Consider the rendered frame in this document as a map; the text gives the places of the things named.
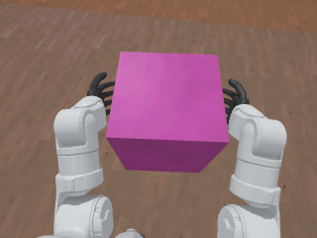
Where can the right robot upper arm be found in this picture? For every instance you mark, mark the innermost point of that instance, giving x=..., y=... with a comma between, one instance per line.
x=245, y=221

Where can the robot left shin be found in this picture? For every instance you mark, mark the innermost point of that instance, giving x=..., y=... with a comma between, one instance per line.
x=132, y=230

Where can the right robot hand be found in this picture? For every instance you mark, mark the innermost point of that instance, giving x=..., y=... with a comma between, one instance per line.
x=238, y=98

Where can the left robot forearm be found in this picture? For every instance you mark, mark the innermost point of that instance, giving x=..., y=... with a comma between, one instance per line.
x=76, y=140

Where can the carton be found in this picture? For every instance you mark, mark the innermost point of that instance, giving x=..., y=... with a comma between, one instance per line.
x=167, y=112

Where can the right robot forearm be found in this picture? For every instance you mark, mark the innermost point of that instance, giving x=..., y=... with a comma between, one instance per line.
x=259, y=157

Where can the left robot upper arm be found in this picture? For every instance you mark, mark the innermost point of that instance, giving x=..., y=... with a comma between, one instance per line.
x=84, y=216

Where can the left robot hand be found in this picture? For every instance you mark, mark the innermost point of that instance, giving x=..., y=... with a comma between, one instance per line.
x=95, y=89

